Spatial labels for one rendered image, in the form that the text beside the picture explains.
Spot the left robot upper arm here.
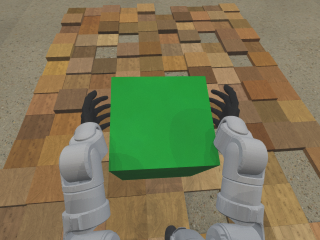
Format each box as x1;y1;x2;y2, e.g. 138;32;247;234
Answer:
70;230;121;240

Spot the right robot thigh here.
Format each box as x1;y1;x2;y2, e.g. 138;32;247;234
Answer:
170;229;205;240

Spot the robot right foot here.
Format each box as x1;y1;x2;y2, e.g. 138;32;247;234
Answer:
164;225;176;240

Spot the right robot upper arm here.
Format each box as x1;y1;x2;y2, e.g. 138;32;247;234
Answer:
205;223;262;240

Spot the left robot forearm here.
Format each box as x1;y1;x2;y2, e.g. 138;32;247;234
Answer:
59;122;111;240

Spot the right robot forearm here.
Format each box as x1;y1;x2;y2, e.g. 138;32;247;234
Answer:
213;116;268;240

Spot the right robot hand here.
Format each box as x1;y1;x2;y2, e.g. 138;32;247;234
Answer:
209;84;240;127

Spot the carton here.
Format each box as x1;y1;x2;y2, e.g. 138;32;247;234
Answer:
108;76;220;180

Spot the left robot hand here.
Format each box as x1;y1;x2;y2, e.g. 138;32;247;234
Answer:
81;90;111;131

